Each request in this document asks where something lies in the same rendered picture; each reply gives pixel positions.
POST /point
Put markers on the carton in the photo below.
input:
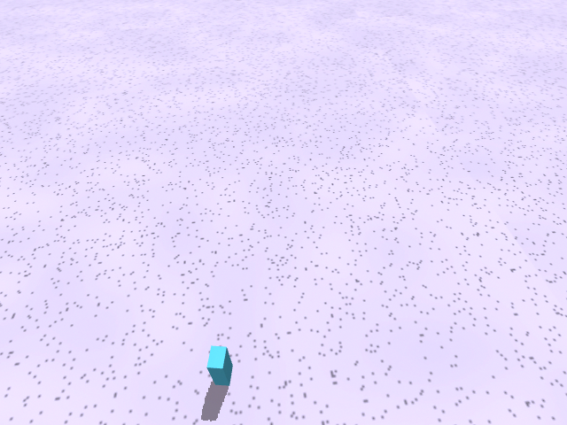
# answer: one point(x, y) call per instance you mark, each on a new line
point(219, 365)

